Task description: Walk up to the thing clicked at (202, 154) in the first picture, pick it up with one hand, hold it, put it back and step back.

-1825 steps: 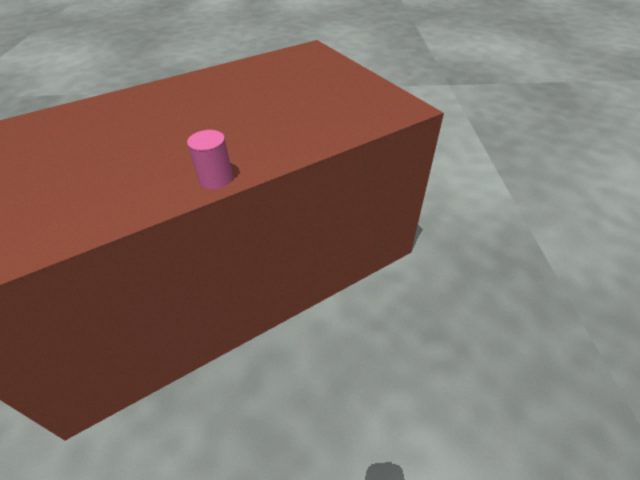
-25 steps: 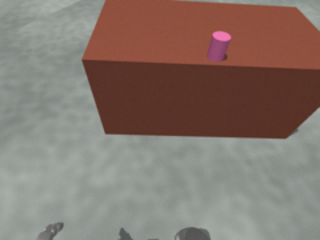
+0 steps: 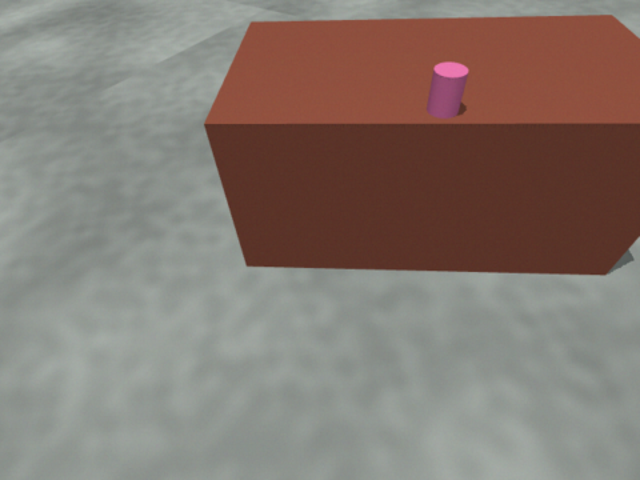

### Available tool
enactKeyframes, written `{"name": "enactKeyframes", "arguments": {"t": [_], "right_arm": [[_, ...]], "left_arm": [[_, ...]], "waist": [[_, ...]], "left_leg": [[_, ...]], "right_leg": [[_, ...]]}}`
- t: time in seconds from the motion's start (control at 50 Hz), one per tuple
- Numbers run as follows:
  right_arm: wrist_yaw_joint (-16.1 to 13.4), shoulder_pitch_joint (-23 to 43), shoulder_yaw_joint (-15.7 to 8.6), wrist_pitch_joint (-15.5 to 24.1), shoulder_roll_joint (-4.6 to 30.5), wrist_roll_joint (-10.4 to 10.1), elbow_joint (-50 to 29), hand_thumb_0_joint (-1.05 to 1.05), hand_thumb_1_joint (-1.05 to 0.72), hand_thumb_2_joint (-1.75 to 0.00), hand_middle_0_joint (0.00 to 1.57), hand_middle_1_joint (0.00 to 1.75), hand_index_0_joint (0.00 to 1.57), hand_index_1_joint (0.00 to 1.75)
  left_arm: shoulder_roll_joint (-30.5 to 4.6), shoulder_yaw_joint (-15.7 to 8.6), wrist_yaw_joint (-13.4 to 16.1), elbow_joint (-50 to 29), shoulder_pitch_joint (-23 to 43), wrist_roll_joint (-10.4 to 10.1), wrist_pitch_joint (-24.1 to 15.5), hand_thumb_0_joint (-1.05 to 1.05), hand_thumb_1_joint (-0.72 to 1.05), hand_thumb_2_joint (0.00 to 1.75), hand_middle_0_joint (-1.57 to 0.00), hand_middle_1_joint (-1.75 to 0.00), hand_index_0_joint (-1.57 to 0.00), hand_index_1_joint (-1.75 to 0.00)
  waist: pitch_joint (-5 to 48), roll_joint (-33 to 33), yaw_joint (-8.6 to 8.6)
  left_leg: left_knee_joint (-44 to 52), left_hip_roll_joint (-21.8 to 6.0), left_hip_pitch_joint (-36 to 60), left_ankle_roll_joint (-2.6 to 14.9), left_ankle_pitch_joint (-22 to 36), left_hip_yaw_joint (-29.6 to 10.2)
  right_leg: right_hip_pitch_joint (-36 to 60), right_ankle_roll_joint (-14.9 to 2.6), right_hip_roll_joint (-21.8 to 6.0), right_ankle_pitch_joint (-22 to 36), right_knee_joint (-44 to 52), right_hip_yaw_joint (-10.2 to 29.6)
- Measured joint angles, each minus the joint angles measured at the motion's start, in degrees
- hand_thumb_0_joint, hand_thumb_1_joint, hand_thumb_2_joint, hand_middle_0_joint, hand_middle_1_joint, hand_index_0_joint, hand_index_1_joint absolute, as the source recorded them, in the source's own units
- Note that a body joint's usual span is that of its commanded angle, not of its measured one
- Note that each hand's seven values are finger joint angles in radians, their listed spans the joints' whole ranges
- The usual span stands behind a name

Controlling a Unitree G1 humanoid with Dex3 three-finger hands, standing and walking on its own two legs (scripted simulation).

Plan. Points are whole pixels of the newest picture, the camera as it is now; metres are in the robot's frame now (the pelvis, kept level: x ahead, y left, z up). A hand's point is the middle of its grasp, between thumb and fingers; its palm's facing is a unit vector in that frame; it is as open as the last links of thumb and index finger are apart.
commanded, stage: step back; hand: right
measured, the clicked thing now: (446, 90) +1.05 -0.29 -0.05
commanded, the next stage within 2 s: stand in 0.80 s
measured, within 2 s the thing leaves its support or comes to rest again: neither
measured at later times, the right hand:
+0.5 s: hand out of the picture +0.10 -0.28 -0.16, palm faces -0.03 +0.93 -0.36, open 7.4 cm
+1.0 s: hand (526, 476) +0.18 -0.24 -0.13, palm faces -0.01 +0.94 -0.34, open 7.4 cm
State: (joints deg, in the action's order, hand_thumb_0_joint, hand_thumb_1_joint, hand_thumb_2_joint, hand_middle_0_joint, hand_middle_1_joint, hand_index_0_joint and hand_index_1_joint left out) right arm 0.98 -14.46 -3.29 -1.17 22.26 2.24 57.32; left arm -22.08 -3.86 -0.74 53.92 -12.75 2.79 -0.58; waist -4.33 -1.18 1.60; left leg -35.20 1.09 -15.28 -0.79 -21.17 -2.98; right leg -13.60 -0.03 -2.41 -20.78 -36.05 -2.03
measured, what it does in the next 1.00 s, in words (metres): steps on the spot: right foot, then left foot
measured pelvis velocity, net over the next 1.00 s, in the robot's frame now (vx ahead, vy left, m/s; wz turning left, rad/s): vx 0.07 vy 0.01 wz -0.01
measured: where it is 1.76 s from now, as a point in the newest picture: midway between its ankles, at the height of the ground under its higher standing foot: outside the picture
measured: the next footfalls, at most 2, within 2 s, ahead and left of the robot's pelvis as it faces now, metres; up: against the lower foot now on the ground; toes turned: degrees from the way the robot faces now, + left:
right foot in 0.28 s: +0.11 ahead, -0.14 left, +0.00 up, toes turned -4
left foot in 0.58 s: +0.09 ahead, +0.13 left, +0.00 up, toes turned +0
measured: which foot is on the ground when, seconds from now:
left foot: down 0.00-0.32, up 0.34-0.56, down 0.58-1.00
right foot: down 0.00-0.04, up 0.06-0.26, down 0.28-1.00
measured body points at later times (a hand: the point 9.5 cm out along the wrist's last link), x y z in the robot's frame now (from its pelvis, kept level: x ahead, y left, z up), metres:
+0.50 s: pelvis +0.04 -0.02 +0.00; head +0.05 -0.03 +0.45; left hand +0.14 +0.28 -0.11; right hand +0.10 -0.33 -0.13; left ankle +0.03 +0.12 -0.70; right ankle +0.07 -0.13 -0.73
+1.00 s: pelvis +0.07 +0.01 +0.02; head +0.08 +0.01 +0.47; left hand +0.16 +0.31 -0.12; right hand +0.18 -0.29 -0.10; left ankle +0.05 +0.13 -0.73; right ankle +0.07 -0.13 -0.73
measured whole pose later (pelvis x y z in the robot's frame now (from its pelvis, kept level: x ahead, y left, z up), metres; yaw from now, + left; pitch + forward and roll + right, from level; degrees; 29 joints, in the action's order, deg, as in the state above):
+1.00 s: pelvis +0.07 +0.01 +0.02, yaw +0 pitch -3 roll +0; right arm 0.3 -3.2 -0.9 1.4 19.0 0.7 62.7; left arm -20.6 -0.3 -0.3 64.0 -4.5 0.3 -1.0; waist -3.8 0.9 0.7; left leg -23.3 -0.6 -6.8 -0.4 -13.8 0.2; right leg -7.9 1.9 -3.0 -12.2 -22.9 -2.3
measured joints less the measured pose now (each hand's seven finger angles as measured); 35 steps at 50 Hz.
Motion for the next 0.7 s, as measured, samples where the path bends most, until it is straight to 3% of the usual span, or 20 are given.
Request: {"name": "enactKeyframes", "arguments": {"t": [0.04, 0.1, 0.14, 0.26, 0.32, 0.36, 0.4, 0.44, 0.54, 0.6, 0.64, 0.7], "right_arm": [[0.0, 0.6, -0.1, 0.9, -1.6, 0.3, 0.5, 0.01, -0.9, -0.89, 0.2, 0.3, 0.2, 0.3], [0.4, 0.1, -0.1, 2.4, -2.4, 0.4, -0.7, 0.01, -0.9, -0.89, 0.21, 0.3, 0.21, 0.3], [0.4, -0.2, 0.0, 2.7, -2.7, 0.5, -1.2, 0.01, -0.9, -0.89, 0.21, 0.3, 0.21, 0.3], [0.2, 0.1, 0.0, 2.6, -2.0, 0.4, -1.7, 0.01, -0.9, -0.89, 0.21, 0.3, 0.21, 0.3], [-0.3, 1.0, 0.2, 1.4, -0.7, -0.6, -1.4, 0.01, -0.9, -0.89, 0.21, 0.3, 0.21, 0.3], [-1.0, 1.5, 0.3, 0.6, -0.4, -1.1, -0.9, 0.01, -0.9, -0.89, 0.2, 0.3, 0.21, 0.3], [-1.3, 1.8, 0.5, 0.3, -0.6, -1.1, -0.3, 0.01, -0.9, -0.89, 0.2, 0.3, 0.2, 0.3], [-1.2, 2.1, 0.7, 0.4, -0.5, -1.2, 0.1, 0.01, -0.9, -0.89, 0.2, 0.3, 0.2, 0.3], [-1.0, 3.2, 0.8, 0.7, -0.3, -0.8, 1.4, 0.01, -0.9, -0.89, 0.2, 0.3, 0.2, 0.3], [-1.1, 4.1, 0.6, 1.3, -1.1, -0.3, 2.5, 0.01, -0.9, -0.89, 0.2, 0.3, 0.2, 0.3], [-1.1, 4.5, 0.8, 1.5, -2.0, 0.0, 3.1, 0.01, -0.9, -0.89, 0.2, 0.3, 0.2, 0.3], [-0.7, 5.5, 1.3, 1.3, -2.6, -0.2, 4.3, 0.01, -0.9, -0.89, 0.2, 0.3, 0.2, 0.3]], "left_arm": [[-1.1, 0.0, 0.2, 0.1, 0.0, -0.4, 0.5, 0.0, 0.9, 0.89, -0.21, -0.3, -0.21, -0.3], [-1.1, 0.5, 0.2, 1.7, -0.1, -0.9, 1.4, 0.0, 0.9, 0.89, -0.2, -0.3, -0.2, -0.3], [-1.5, 0.6, -0.1, 2.1, 0.1, -1.1, 1.2, 0.0, 0.9, 0.89, -0.2, -0.3, -0.2, -0.3], [-1.6, 0.3, -0.6, 2.2, 1.4, -1.4, -0.1, 0.0, 0.9, 0.89, -0.2, -0.3, -0.2, -0.3], [-0.2, 0.3, 0.2, 2.7, 2.8, -1.3, -1.4, 0.0, 0.9, 0.89, -0.2, -0.3, -0.2, -0.3], [1.1, 0.6, 0.6, 2.9, 3.5, -0.9, -1.8, 0.0, 0.9, 0.89, -0.2, -0.3, -0.2, -0.3], [1.8, 1.1, 0.4, 3.0, 4.1, -0.7, -1.7, 0.0, 0.9, 0.89, -0.2, -0.3, -0.2, -0.3], [2.6, 1.4, 0.4, 3.0, 4.8, -0.7, -1.6, 0.0, 0.9, 0.89, -0.21, -0.3, -0.21, -0.3], [3.3, 1.8, 0.4, 3.0, 6.5, -0.9, -1.9, 0.0, 0.9, 0.89, -0.21, -0.3, -0.21, -0.3], [2.3, 1.8, 0.5, 3.5, 7.4, -1.4, -1.0, 0.0, 0.9, 0.89, -0.21, -0.3, -0.21, -0.3], [1.7, 1.8, 0.6, 4.1, 7.5, -2.1, -0.4, 0.0, 0.9, 0.89, -0.21, -0.3, -0.21, -0.3], [1.2, 2.0, 0.8, 5.5, 7.6, -2.4, -0.2, 0.0, 0.9, 0.89, -0.21, -0.3, -0.21, -0.3]], "waist": [[-1.1, 3.2, 0.65], [0.1, 2.8, -1.02], [0.5, 2.8, -1.63], [0.7, 3.0, -2.62], [-0.1, 0.7, -2.48], [0.3, -0.8, -2.27], [0.8, -0.3, -1.45], [1.0, -0.4, -1.28], [0.5, -0.8, -0.84], [-0.4, 0.8, -1.03], [-0.3, 2.3, -0.84], [0.2, 1.8, -0.9]], "left_leg": [[3.4, 1.8, 2.2, 0.68, 5.3, 2.1], [3.7, 0.8, 2.3, 2.02, 4.6, 1.6], [5.0, 0.0, 3.2, 2.21, 4.9, 1.3], [5.0, -1.2, 4.3, 0.3, 4.1, 1.2], [-0.5, -3.0, 3.1, -0.59, 0.6, 0.3], [-5.4, -2.4, 1.1, 0.07, -3.5, -2.2], [-9.5, -1.0, -0.6, 0.34, -7.9, -1.6], [-10.7, -0.6, -1.6, 0.69, -8.8, -1.3], [-5.6, -2.0, -1.5, 0.66, -5.3, -0.3], [1.6, -1.4, 1.1, -0.16, 4.6, 1.5], [2.5, -0.7, 1.9, -0.13, 4.6, 2.6], [2.3, -2.0, 2.1, 0.07, 3.4, 2.6]], "right_leg": [[-0.7, -0.39, -1.8, -0.5, -2.5, 2.1], [-4.2, -1.4, 0.3, -7.3, -10.4, 2.5], [-5.9, -1.72, 1.0, -7.8, -13.2, 2.3], [-5.8, -1.11, 0.4, -2.4, -3.6, 1.1], [-2.8, -0.88, 2.2, 8.3, 3.6, -0.4], [-2.6, -1.1, 2.9, 7.1, 2.9, -1.4], [-2.6, -1.51, 2.1, 5.9, 2.3, -1.0], [-2.1, -1.39, 1.4, 5.5, 2.6, -1.3], [-1.9, -0.54, 0.4, 4.6, 2.1, -1.9], [-2.3, 0.4, -1.1, 3.1, -0.1, -1.4], [-2.3, 0.83, -1.8, 2.9, -0.1, -0.3], [-0.7, 1.26, -0.5, 4.2, 3.1, -0.5]]}}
